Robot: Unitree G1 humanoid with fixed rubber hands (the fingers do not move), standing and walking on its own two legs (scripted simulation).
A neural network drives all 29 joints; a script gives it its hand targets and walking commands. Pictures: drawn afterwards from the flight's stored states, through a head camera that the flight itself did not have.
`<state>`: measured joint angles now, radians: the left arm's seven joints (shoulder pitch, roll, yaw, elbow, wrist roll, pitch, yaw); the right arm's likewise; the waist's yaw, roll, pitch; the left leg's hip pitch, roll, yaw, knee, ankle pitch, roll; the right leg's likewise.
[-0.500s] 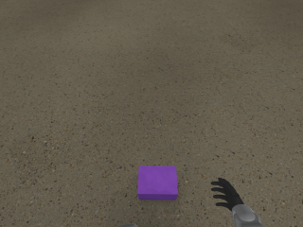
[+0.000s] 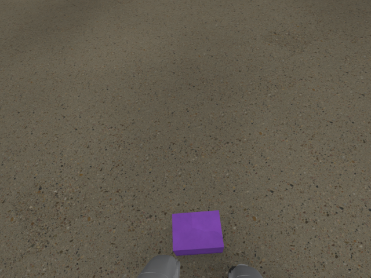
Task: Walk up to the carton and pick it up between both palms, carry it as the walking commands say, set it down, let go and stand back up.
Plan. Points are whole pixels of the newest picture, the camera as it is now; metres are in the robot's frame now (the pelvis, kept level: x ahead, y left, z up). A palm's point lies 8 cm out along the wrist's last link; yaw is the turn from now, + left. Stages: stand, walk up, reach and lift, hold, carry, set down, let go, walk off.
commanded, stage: walk up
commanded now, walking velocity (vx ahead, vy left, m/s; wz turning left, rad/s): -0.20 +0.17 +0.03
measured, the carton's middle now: (197, 233) +0.37 +0.01 -0.70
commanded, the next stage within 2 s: stand in 1.98 s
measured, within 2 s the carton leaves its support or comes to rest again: neither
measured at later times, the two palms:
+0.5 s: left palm out of the picture -0.02 +0.33 -0.14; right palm out of the picture +0.00 -0.19 -0.09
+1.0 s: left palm out of the picture -0.02 +0.29 -0.13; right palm out of the picture +0.01 -0.23 -0.12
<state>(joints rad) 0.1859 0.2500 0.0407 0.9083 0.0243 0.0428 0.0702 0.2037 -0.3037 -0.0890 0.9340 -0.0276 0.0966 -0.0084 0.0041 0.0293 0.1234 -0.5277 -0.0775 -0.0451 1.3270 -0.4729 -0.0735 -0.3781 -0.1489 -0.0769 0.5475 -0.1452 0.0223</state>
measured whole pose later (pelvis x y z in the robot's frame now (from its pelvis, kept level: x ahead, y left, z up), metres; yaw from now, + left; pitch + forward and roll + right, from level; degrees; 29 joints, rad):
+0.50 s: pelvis -0.04 +0.07 +0.02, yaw +0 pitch +1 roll -3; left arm 0.29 0.27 0.07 0.99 0.02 0.08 0.00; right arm 0.26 -0.20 -0.04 0.96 -0.04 -0.01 -0.03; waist -0.03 -0.04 -0.02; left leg -0.21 0.09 0.02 0.40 -0.21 -0.02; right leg -0.33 -0.02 -0.02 0.73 -0.32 0.07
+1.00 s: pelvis -0.04 +0.03 +0.00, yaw +0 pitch +0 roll -1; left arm 0.29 0.25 0.05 1.00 0.02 0.04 0.03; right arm 0.19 -0.24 -0.03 1.00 -0.03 0.02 -0.05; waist -0.02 0.01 0.03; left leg -0.27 0.13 0.01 0.55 -0.28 -0.08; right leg -0.18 0.02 -0.09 0.49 -0.31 -0.02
